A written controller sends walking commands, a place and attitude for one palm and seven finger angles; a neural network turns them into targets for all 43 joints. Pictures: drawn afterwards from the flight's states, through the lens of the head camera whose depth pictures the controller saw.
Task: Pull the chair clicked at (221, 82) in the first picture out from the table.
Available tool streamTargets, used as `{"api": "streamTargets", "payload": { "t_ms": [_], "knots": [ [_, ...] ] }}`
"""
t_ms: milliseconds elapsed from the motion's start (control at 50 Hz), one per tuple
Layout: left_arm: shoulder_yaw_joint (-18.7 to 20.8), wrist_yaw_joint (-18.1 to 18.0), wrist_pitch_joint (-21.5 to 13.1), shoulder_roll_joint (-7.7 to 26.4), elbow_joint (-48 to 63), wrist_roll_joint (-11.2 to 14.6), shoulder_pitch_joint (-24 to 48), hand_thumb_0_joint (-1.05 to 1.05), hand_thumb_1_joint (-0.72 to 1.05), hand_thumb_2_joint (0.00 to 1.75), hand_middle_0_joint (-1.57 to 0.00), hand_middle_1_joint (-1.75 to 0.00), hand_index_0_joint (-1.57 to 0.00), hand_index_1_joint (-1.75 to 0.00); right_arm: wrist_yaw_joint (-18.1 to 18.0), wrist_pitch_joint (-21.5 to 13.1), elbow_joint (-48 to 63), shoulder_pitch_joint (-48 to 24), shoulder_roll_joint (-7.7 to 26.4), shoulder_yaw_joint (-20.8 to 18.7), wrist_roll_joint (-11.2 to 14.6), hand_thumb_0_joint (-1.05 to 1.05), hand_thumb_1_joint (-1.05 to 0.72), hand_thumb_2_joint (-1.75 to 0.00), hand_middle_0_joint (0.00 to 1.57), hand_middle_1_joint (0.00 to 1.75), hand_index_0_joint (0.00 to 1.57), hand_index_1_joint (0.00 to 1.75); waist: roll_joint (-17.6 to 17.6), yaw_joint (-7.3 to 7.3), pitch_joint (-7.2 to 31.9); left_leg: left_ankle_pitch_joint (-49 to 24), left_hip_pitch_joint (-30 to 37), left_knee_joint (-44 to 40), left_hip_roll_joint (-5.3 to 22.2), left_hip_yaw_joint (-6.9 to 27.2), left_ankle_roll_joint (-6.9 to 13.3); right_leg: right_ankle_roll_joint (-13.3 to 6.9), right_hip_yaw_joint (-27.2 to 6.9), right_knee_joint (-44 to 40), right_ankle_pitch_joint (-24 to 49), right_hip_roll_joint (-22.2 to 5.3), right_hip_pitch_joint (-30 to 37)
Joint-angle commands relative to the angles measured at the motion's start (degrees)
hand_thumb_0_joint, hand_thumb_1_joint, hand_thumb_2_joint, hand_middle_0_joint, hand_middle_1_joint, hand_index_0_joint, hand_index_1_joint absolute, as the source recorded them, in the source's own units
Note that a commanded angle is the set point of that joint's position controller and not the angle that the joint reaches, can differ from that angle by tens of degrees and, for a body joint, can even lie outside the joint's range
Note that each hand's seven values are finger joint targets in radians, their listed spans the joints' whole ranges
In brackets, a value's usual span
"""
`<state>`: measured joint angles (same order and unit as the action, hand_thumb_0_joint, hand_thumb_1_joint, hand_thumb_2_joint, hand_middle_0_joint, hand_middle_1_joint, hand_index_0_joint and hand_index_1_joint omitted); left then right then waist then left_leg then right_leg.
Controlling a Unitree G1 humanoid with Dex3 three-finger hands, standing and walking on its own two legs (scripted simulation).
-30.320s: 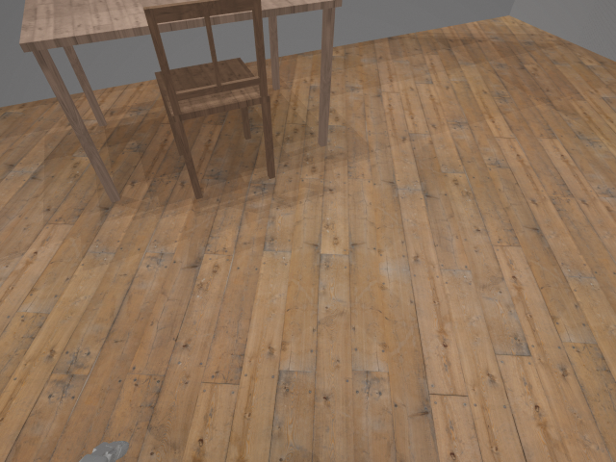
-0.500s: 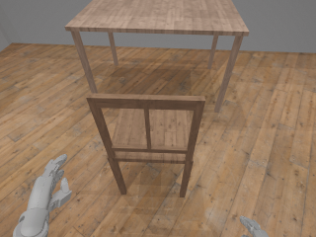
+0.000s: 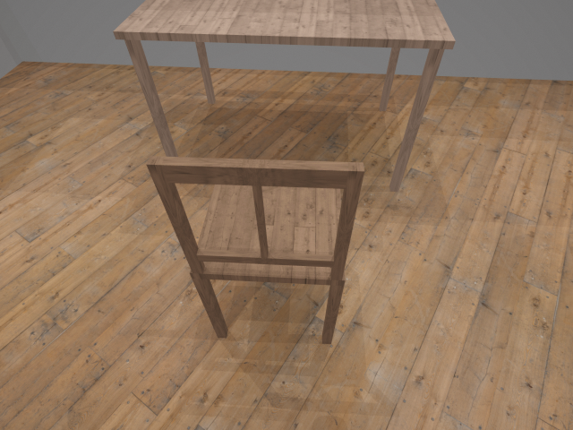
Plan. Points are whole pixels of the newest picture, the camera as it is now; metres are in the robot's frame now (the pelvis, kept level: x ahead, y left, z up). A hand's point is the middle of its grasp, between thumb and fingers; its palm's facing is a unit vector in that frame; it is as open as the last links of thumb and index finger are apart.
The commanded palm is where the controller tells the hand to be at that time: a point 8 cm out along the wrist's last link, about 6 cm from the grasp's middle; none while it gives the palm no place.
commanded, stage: let the arm hang, fingers relaxed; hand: left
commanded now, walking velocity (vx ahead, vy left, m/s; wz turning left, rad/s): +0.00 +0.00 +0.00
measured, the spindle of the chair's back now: (261, 222) +0.54 +0.10 -0.11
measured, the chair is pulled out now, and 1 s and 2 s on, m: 0.66 0.66 0.66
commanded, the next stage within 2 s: look to check the result in 0.48 s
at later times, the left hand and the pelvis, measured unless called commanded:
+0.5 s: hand out of the picture +0.00 +0.13 -0.18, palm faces +0.03 -0.99 -0.16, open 7.3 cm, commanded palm none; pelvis +0.01 -0.02 +0.00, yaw +0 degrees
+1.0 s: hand out of the picture +0.01 +0.14 -0.17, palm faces +0.03 -0.99 -0.16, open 7.4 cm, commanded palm none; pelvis +0.01 -0.02 +0.00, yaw +0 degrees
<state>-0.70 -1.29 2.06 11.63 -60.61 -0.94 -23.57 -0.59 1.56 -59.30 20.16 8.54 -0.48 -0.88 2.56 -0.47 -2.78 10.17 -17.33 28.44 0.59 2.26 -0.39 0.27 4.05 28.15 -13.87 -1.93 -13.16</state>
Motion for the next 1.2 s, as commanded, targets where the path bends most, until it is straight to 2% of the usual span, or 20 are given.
{"api": "streamTargets", "payload": {
  "t_ms": [0, 100, 160, 240, 280, 320, 340, 380, 440, 560, 680, 720, 800, 880, 940, 980, 1040, 1060, 1120, 1180],
  "knots": [
    [0.8, -0.3, -1.3, 4.0, 1.8, 0.3, -1.3, 0.00, 0.90, 0.90, -0.20, -0.30, -0.20, -0.30, -0.8, -1.2, 0.7, 4.6, 5.0, -1.2, 0.0, 0.00, -0.90, -0.90, 0.20, 0.30, 0.20, 0.30, -3.9, 0.83, -4.2, 11.2, -0.4, -6.9, 3.0, 4.7, 3.4, -3.7, -5.1, -8.4, -10.9, -3.3, -6.3],
    [0.8, -0.6, -1.7, 3.4, 0.8, 0.4, -2.2, 0.00, 0.90, 0.90, -0.20, -0.30, -0.20, -0.30, -0.8, -1.4, -0.5, 5.4, 3.4, -1.0, 0.0, 0.00, -0.90, -0.90, 0.20, 0.30, 0.20, 0.30, -4.3, 0.74, -2.5, 8.3, 0.5, -5.2, 2.4, 3.3, 3.1, -4.1, -5.9, -8.7, -10.3, -3.9, -5.7],
    [0.8, -0.7, -1.8, 2.5, 0.7, 0.5, -1.8, 0.00, 0.90, 0.90, -0.20, -0.30, -0.20, -0.30, -1.0, -1.5, -1.1, 5.4, 2.4, -0.8, 0.1, 0.00, -0.90, -0.90, 0.20, 0.30, 0.20, 0.30, -3.8, 0.54, -4.4, 6.7, 0.0, -5.1, 2.5, 3.3, 3.1, -4.2, -5.6, -8.8, -9.2, -3.7, -6.1],
    [0.9, -0.8, -2.0, 1.5, 0.6, 0.5, -1.5, 0.00, 0.90, 0.90, -0.20, -0.30, -0.20, -0.30, -1.2, -1.9, -1.7, 5.3, 1.8, -0.7, 0.0, 0.00, -0.90, -0.90, 0.20, 0.30, 0.20, 0.30, -3.0, 0.55, -3.0, 2.4, 1.0, -4.6, 2.8, 3.3, 2.8, -4.2, -5.5, -7.6, -5.0, -3.8, -4.7],
    [1.0, -0.9, -2.0, 1.1, 0.6, 0.5, -1.4, 0.00, 0.90, 0.90, -0.20, -0.30, -0.20, -0.30, -1.4, -1.9, -1.8, 4.9, 1.5, -0.6, 0.0, 0.00, -0.90, -0.90, 0.20, 0.30, 0.20, 0.30, -0.7, 0.20, -3.6, 1.2, 0.4, -4.8, 3.0, 3.2, 2.8, -4.1, -5.1, -7.5, -3.2, -3.8, -3.9],
    [1.0, -0.9, -2.1, 0.9, 0.8, 0.5, -1.0, 0.00, 0.90, 0.90, -0.20, -0.30, -0.20, -0.30, -1.4, -2.0, -1.8, 4.8, 1.4, -0.6, 0.1, 0.00, -0.90, -0.90, 0.20, 0.30, 0.20, 0.30, -1.1, 0.29, -2.8, 0.0, 0.9, -4.5, 2.9, 3.1, 2.6, -4.1, -5.3, -7.3, -2.0, -3.9, -3.1],
    [1.0, -0.9, -2.1, 0.9, 0.7, 0.6, -0.6, 0.00, 0.90, 0.90, -0.20, -0.30, -0.20, -0.30, -1.5, -2.0, -1.8, 4.8, 1.2, -0.6, 0.1, 0.00, -0.90, -0.90, 0.20, 0.30, 0.20, 0.30, -2.0, 0.33, -3.0, 0.1, 0.9, -4.4, 2.8, 3.0, 2.5, -4.2, -5.4, -7.7, -2.3, -3.9, -3.0],
    [1.0, -0.8, -2.0, 0.8, 0.5, 0.6, -0.3, 0.00, 0.90, 0.90, -0.20, -0.30, -0.20, -0.30, -1.5, -1.8, -1.9, 4.7, 1.3, -0.7, 0.0, 0.00, -0.90, -0.90, 0.20, 0.30, 0.20, 0.30, -1.1, 0.42, -4.4, 1.4, 0.4, -4.4, 2.7, 2.7, 2.4, -4.2, -5.6, -8.4, -3.7, -4.0, -3.8],
    [1.2, -0.8, -2.1, 0.7, 0.7, 0.6, 0.1, 0.00, 0.90, 0.90, -0.20, -0.30, -0.20, -0.30, -1.6, -1.9, -1.9, 4.8, 1.3, -0.7, 0.0, 0.00, -0.90, -0.90, 0.20, 0.30, 0.20, 0.30, -1.8, 0.54, -2.2, 0.1, 2.0, -3.9, 2.9, 2.7, 2.4, -4.3, -5.6, -8.2, -2.5, -4.0, -2.9],
    [1.2, -0.8, -1.8, 0.4, 1.0, 0.6, 0.4, 0.00, 0.90, 0.90, -0.20, -0.30, -0.20, -0.30, -1.7, -1.8, -1.8, 4.0, 1.6, -0.9, 0.0, 0.00, -0.90, -0.90, 0.20, 0.30, 0.20, 0.30, -1.2, 0.32, -3.3, 1.5, 1.1, -5.7, 3.6, 3.7, 2.7, -4.0, -4.5, -7.8, -2.4, -3.2, -2.6],
    [1.3, -0.8, -1.9, 0.6, 1.1, 0.6, 0.5, 0.00, 0.90, 0.90, -0.20, -0.30, -0.20, -0.30, -1.7, -1.9, -1.7, 3.5, 2.2, -0.9, 0.1, 0.00, -0.90, -0.90, 0.20, 0.30, 0.20, 0.30, -3.2, 0.39, -2.1, 1.2, 2.0, -5.6, 3.6, 3.6, 2.8, -3.9, -4.7, -7.8, -1.9, -3.4, -2.0],
    [1.2, -0.8, -2.0, 0.5, 1.2, 0.6, 0.5, 0.00, 0.90, 0.90, -0.20, -0.30, -0.20, -0.30, -1.7, -2.0, -1.8, 3.6, 2.2, -0.9, 0.1, 0.00, -0.90, -0.90, 0.20, 0.30, 0.20, 0.30, -3.3, 0.48, -0.3, -1.2, 3.3, -5.0, 3.7, 3.3, 2.7, -3.8, -4.8, -7.6, 0.1, -3.7, -1.1],
    [1.2, -0.8, -1.9, 0.6, 1.2, 0.6, 0.8, 0.00, 0.90, 0.90, -0.20, -0.30, -0.20, -0.30, -1.8, -1.9, -1.9, 3.0, 2.2, -0.8, 0.2, 0.00, -0.90, -0.90, 0.20, 0.30, 0.20, 0.30, -2.0, 0.44, -2.4, -1.1, 2.5, -5.2, 3.6, 3.4, 2.6, -3.8, -4.8, -7.9, -0.1, -3.7, -1.8],
    [1.2, -0.8, -1.9, 0.7, 1.1, 0.7, 1.0, 0.00, 0.90, 0.90, -0.20, -0.30, -0.20, -0.30, -1.8, -2.0, -2.0, 2.9, 2.3, -0.7, 0.2, 0.00, -0.90, -0.90, 0.20, 0.30, 0.20, 0.30, -1.3, 0.40, -2.3, -1.7, 2.7, -5.5, 3.8, 3.5, 2.7, -3.7, -4.6, -7.8, 0.6, -3.6, -1.2],
    [1.3, -0.7, -2.0, 0.8, 1.0, 0.7, 1.1, 0.00, 0.90, 0.90, -0.20, -0.30, -0.20, -0.30, -1.8, -2.2, -2.2, 3.2, 2.4, -0.6, 0.2, 0.00, -0.90, -0.90, 0.20, 0.30, 0.20, 0.30, -2.1, 0.51, -0.5, -2.4, 3.6, -5.5, 3.9, 3.6, 2.7, -3.7, -4.7, -7.6, 1.2, -3.6, -0.3],
    [1.2, -0.8, -1.9, 0.7, 1.0, 0.7, 1.1, 0.00, 0.90, 0.90, -0.20, -0.30, -0.20, -0.30, -1.8, -2.0, -2.1, 2.8, 2.4, -0.7, 0.2, 0.00, -0.90, -0.90, 0.20, 0.30, 0.20, 0.30, -1.6, 0.39, -2.3, -1.2, 2.7, -5.7, 3.8, 3.4, 2.6, -3.7, -4.6, -8.1, 0.2, -3.6, -0.9],
    [1.3, -0.7, -1.9, 0.8, 1.0, 0.7, 1.3, 0.00, 0.90, 0.90, -0.20, -0.30, -0.20, -0.30, -1.8, -2.1, -2.3, 3.0, 2.5, -0.6, 0.2, 0.00, -0.90, -0.90, 0.20, 0.30, 0.20, 0.30, -1.1, 0.49, -1.7, -0.9, 2.9, -5.9, 3.8, 3.8, 2.7, -3.7, -4.6, -7.9, -0.2, -3.5, -0.6],
    [1.2, -0.7, -1.9, 0.7, 0.8, 0.7, 1.2, 0.00, 0.90, 0.90, -0.20, -0.30, -0.20, -0.30, -1.9, -1.9, -2.2, 2.7, 2.4, -0.6, 0.2, 0.00, -0.90, -0.90, 0.20, 0.30, 0.20, 0.30, -1.1, 0.31, -3.1, -0.4, 2.4, -6.2, 3.8, 3.7, 2.8, -3.8, -4.5, -8.4, -0.2, -3.3, -1.1],
    [1.3, -0.7, -1.9, 0.8, 0.8, 0.7, 1.1, 0.00, 0.90, 0.90, -0.20, -0.30, -0.20, -0.30, -1.8, -2.0, -2.3, 3.0, 2.6, -0.6, 0.2, 0.00, -0.90, -0.90, 0.20, 0.30, 0.20, 0.30, -2.1, 0.40, -1.8, -0.4, 2.9, -6.0, 3.7, 3.8, 2.7, -3.7, -4.5, -8.1, -0.5, -3.5, -0.7],
    [1.3, -0.7, -1.8, 0.7, 0.8, 0.7, 1.1, 0.00, 0.90, 0.90, -0.20, -0.30, -0.20, -0.30, -1.8, -1.8, -2.1, 2.8, 2.6, -0.7, 0.1, 0.00, -0.90, -0.90, 0.20, 0.30, 0.20, 0.30, -1.6, 0.40, -3.2, 1.7, 2.4, -6.3, 3.5, 3.7, 2.7, -3.8, -4.7, -8.7, -2.2, -3.5, -1.7]
  ]
}}
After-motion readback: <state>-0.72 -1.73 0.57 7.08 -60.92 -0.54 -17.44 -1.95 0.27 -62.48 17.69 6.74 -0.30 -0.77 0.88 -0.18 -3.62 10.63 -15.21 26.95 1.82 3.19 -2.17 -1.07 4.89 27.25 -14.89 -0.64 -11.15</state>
